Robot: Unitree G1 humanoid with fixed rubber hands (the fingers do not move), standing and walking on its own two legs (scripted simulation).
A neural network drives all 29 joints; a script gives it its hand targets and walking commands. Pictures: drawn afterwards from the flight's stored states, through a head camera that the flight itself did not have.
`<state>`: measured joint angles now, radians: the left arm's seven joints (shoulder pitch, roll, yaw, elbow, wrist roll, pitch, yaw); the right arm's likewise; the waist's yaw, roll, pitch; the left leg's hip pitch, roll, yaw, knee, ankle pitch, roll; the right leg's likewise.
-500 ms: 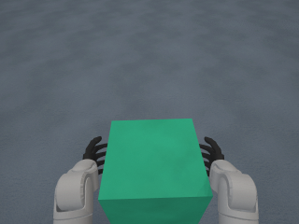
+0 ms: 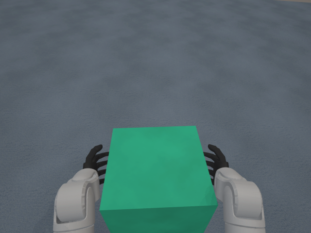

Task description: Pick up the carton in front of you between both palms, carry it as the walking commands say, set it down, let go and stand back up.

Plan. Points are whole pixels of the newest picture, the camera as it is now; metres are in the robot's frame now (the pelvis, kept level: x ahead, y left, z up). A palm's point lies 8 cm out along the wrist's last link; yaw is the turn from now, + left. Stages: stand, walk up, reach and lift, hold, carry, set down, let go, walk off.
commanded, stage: carry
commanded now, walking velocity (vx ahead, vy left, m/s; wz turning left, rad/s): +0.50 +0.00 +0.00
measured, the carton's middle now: (156, 188) +0.27 +0.00 -0.01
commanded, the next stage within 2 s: none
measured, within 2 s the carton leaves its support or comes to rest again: neither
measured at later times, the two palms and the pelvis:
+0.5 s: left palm (118, 82) +0.59 +0.12 +0.08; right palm (202, 84) +0.61 -0.17 +0.07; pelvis +0.34 -0.04 -0.01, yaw +4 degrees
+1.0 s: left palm (116, 42) +0.94 +0.17 +0.06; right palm (179, 43) +0.94 -0.13 +0.07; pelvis +0.67 +0.02 -0.01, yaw +0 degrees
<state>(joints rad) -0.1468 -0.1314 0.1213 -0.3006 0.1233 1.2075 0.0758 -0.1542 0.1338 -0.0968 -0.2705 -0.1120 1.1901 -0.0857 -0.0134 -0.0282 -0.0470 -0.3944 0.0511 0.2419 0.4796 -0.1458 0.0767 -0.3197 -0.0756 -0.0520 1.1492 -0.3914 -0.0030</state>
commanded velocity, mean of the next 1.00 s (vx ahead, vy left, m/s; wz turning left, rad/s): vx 0.50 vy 0.00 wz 0.00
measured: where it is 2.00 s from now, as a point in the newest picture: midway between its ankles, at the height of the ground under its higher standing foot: (144, 137)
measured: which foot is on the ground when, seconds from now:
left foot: down 0.00-0.40, up 0.42-0.90, down 0.92-1.00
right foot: up 0.00-0.38, down 0.40-0.92, up 0.94-1.00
